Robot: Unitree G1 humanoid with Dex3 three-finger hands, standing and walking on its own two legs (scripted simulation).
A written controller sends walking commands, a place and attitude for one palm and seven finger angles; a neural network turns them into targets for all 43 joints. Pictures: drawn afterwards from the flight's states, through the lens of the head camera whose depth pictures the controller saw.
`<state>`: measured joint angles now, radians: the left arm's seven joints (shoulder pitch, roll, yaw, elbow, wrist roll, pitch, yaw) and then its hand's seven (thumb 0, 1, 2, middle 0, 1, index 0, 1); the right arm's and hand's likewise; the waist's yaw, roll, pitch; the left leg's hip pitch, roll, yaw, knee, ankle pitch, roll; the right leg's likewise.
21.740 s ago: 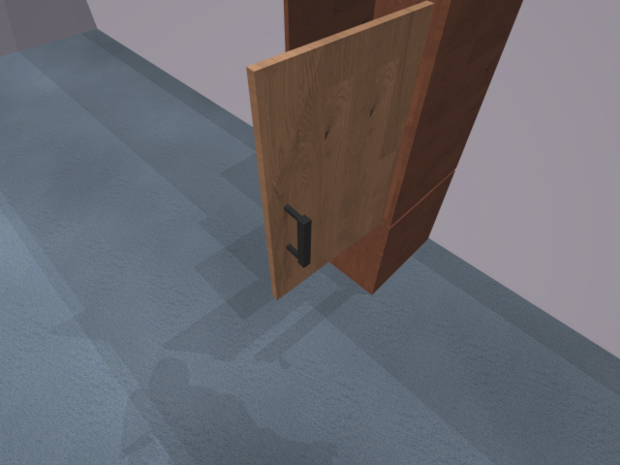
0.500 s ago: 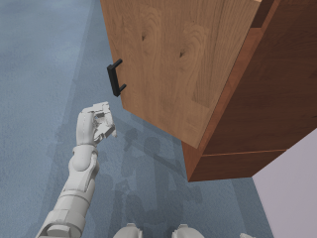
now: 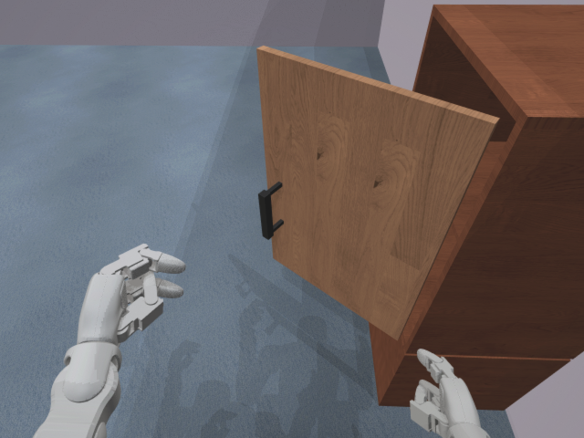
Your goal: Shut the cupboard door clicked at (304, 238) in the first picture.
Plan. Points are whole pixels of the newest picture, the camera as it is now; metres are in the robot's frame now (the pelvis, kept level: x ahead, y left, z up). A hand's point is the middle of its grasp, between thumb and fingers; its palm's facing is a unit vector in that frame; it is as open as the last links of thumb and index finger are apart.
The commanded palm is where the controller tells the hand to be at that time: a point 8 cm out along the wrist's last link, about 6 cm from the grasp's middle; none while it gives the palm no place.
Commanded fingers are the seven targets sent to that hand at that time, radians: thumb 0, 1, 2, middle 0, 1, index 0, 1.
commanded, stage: draw the hand back to the body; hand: left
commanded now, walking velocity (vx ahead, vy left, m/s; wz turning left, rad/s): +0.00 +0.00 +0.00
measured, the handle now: (272, 211) +0.62 +0.12 -0.10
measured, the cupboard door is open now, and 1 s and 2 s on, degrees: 53 53 53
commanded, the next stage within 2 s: step back with the hand held close in 0.68 s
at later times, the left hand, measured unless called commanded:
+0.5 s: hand (43, 330) +0.17 +0.27 +0.16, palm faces +0.47 -0.79 -0.40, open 7.2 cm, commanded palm +0.13 +0.30 +0.18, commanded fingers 0.00 0.90 0.90 -0.20 -0.30 -0.20 -0.30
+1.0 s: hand (60, 320) +0.18 +0.26 +0.16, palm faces +0.44 -0.78 -0.44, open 7.4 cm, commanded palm +0.13 +0.29 +0.18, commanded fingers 0.00 0.90 0.90 -0.20 -0.30 -0.20 -0.30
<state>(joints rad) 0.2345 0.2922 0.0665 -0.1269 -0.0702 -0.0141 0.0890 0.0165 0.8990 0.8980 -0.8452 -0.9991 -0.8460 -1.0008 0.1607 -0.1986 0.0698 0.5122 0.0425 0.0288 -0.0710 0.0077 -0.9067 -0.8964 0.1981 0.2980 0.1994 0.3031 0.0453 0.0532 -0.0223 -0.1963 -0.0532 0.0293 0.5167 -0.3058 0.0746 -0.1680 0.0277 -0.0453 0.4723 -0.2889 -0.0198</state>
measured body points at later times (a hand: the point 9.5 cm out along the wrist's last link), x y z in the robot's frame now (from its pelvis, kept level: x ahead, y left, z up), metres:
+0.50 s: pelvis -0.01 +0.00 +0.00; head -0.03 -0.03 +0.45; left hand +0.14 +0.31 +0.18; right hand +0.18 -0.23 -0.08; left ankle -0.02 +0.06 -0.74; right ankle -0.02 -0.11 -0.74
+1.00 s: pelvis -0.02 -0.01 +0.00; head -0.02 -0.03 +0.45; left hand +0.15 +0.30 +0.18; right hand +0.16 -0.25 -0.09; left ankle -0.02 +0.06 -0.74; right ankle -0.02 -0.11 -0.74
